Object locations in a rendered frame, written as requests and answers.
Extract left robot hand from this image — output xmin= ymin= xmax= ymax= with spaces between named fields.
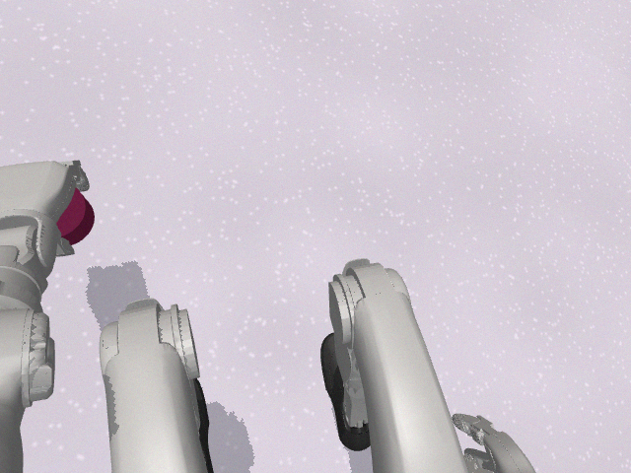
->
xmin=0 ymin=161 xmax=90 ymax=257

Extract right robot foot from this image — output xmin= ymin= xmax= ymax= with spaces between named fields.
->
xmin=320 ymin=332 xmax=371 ymax=451

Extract tin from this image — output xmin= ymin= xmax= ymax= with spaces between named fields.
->
xmin=56 ymin=188 xmax=95 ymax=245

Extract left robot foot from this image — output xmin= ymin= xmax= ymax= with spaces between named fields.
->
xmin=193 ymin=378 xmax=214 ymax=473

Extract right robot hand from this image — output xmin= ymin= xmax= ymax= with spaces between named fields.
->
xmin=452 ymin=414 xmax=536 ymax=473

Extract left robot arm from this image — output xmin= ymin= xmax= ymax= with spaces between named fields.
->
xmin=0 ymin=209 xmax=58 ymax=473

